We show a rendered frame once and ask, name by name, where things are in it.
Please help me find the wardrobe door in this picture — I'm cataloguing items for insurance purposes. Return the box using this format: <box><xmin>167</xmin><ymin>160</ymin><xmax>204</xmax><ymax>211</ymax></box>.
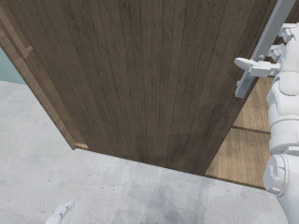
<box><xmin>7</xmin><ymin>0</ymin><xmax>299</xmax><ymax>176</ymax></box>
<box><xmin>0</xmin><ymin>0</ymin><xmax>86</xmax><ymax>145</ymax></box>

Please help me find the right robot upper arm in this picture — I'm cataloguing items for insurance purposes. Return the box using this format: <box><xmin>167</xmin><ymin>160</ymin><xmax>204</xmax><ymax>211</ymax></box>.
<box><xmin>263</xmin><ymin>153</ymin><xmax>299</xmax><ymax>224</ymax></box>

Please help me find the robot right hand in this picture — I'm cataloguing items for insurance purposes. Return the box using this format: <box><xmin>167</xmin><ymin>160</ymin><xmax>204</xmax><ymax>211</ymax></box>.
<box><xmin>235</xmin><ymin>22</ymin><xmax>299</xmax><ymax>77</ymax></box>

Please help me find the right robot forearm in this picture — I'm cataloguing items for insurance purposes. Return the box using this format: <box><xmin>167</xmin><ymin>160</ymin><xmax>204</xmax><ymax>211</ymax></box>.
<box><xmin>266</xmin><ymin>71</ymin><xmax>299</xmax><ymax>157</ymax></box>

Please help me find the handle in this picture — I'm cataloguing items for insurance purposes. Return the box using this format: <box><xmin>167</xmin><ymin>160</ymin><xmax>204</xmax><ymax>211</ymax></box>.
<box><xmin>0</xmin><ymin>7</ymin><xmax>29</xmax><ymax>59</ymax></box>
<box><xmin>235</xmin><ymin>0</ymin><xmax>296</xmax><ymax>98</ymax></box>

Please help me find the robot left hand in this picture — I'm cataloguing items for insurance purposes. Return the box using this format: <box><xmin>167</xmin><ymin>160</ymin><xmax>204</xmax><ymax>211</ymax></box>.
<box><xmin>45</xmin><ymin>201</ymin><xmax>75</xmax><ymax>224</ymax></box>

